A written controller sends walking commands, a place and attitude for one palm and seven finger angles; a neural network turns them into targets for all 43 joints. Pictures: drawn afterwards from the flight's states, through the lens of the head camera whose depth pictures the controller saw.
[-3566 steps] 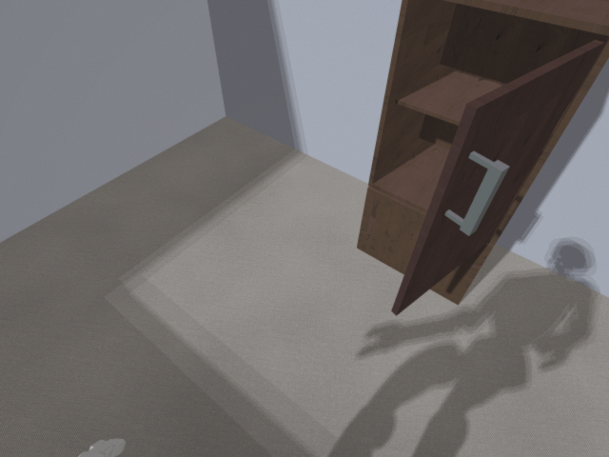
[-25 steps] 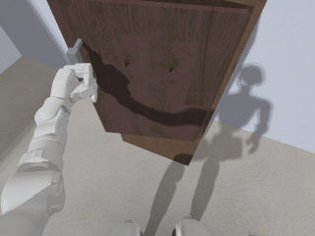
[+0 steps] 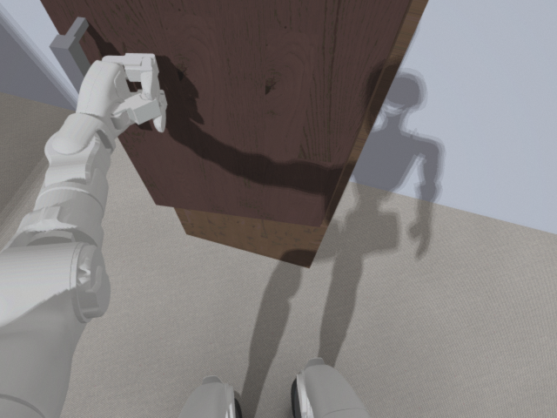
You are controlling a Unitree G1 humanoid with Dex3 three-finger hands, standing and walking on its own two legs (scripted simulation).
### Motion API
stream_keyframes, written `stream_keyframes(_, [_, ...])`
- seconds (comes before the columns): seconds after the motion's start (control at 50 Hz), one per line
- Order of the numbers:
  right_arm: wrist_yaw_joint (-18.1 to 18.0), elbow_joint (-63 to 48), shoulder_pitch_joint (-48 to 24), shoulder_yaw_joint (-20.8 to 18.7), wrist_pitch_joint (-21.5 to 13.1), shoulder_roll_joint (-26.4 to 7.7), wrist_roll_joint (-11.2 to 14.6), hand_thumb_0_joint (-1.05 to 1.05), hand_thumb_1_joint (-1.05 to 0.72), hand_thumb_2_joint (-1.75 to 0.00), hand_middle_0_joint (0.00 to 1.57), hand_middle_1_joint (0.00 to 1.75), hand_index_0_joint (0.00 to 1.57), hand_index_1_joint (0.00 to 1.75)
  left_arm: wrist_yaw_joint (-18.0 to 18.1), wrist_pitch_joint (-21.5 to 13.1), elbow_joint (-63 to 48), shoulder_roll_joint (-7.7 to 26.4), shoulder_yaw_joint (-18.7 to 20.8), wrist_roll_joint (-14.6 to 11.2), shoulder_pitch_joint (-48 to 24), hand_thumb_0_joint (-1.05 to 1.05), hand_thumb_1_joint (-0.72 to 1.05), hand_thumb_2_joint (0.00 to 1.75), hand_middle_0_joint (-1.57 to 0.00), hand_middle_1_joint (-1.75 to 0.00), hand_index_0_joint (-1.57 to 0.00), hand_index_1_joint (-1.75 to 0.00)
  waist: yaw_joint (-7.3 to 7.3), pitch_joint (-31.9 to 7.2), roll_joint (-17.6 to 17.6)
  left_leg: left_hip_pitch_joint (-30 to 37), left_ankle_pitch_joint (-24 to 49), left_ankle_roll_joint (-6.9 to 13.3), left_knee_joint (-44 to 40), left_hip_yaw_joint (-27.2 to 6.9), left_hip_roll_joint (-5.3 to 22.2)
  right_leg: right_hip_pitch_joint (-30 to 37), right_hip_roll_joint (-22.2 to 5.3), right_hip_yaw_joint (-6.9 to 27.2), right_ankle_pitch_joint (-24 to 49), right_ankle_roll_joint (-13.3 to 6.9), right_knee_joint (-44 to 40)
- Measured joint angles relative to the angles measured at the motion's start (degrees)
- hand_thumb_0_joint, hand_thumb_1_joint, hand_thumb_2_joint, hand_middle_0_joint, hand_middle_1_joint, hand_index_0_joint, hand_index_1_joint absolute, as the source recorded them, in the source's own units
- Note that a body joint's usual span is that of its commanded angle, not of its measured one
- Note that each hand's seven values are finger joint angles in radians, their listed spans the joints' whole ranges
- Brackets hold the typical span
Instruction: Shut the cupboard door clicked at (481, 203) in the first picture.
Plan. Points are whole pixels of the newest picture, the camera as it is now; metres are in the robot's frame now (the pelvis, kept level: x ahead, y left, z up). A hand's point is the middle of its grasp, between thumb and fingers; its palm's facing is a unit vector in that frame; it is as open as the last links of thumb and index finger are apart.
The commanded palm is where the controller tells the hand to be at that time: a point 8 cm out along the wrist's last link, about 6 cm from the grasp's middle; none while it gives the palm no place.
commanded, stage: push the door shut along its arc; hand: left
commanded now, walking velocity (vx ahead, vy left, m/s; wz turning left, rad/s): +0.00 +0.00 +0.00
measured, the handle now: (97, 82) +0.57 +0.19 +0.10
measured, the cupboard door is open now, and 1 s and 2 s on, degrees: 8 0 0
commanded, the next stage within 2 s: pull the fist back off the door in 0.84 s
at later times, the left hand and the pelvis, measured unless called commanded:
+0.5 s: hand (165, 83) +0.55 +0.10 +0.11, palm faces -0.39 -0.92 -0.02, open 3.0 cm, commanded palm +0.57 +0.13 +0.11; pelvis +0.00 -0.01 -0.01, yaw +0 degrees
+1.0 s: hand (177, 74) +0.57 +0.08 +0.11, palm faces -0.38 -0.93 +0.00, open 3.1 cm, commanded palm +0.60 +0.09 +0.11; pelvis -0.01 +0.00 -0.03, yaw +0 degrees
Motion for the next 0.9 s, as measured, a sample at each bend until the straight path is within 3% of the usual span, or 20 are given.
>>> stream_keyframes(0.22, [-0.01,-0.72,1.12,0.07,1.15,0.02,-0.36,0.01,-0.9,-0.9,0.21,0.3,0.2,0.3,-2.46,1.79,1.82,3.23,2.58,1.47,-3.35,0.01,0.86,0.9,-1.29,-1.5,-1.3,-1.5,-1.43,0.1,0.47,-1.64,-0.76,-0.28,0.6,0.28,0.8,-1.92,0.82,0.32,-0.42,-0.29,0.49])
stream_keyframes(0.44, [-0.66,0.45,-0.07,0.07,0.08,-0.26,-0.71,0.01,-0.9,-0.9,0.21,0.3,0.2,0.3,-5.23,3.7,4.79,5.89,-0.63,1.47,-9.82,0.0,0.85,0.91,-1.29,-1.5,-1.31,-1.5,-2.32,0.4,-0.09,-5.35,-1.16,-0.57,2.98,-1.3,0.93,-4.66,0.89,-1.22,-0.76,-0.66,1.85])
stream_keyframes(0.64, [-0.56,2.31,-0.68,-0.01,-1.02,-0.15,-1.4,0.01,-0.9,-0.9,0.21,0.3,0.2,0.3,-4.39,5.32,6.14,5.34,-3.62,1.71,-14.53,0.02,0.92,0.96,-1.29,-1.5,-1.3,-1.5,-2.78,0.02,0.25,-8.54,-1.79,-0.34,5.42,-1.95,0.64,-7.34,0.57,-1.83,-1.35,-0.48,3.77])
stream_keyframes(0.76, [-0.5,2.94,-0.81,0.6,-1.57,0.43,-1.71,0.01,-0.9,-0.9,0.21,0.3,0.2,0.3,-3.75,6.33,8.32,5.92,-4.33,2.34,-18.46,0.03,0.97,0.99,-1.29,-1.5,-1.3,-1.5,-3.8,0.27,0.39,-10.54,-2.07,-0.14,6.74,-2.08,0.54,-9.18,0.45,-1.95,-1.56,-0.35,4.88])
stream_keyframes(0.9, [-0.4,4.25,0.06,0.87,-2.03,1.05,-1.96,0.01,-0.9,-0.9,0.21,0.3,0.2,0.3,-4.35,6.77,9.52,6.34,-5.69,2.47,-20.91,0.01,0.93,1.03,-1.29,-1.5,-1.3,-1.5,-3.88,-0.05,0.4,-12.78,-2.46,0.02,8.46,-2.39,0.39,-11.17,0.28,-2.24,-1.92,-0.25,6.35])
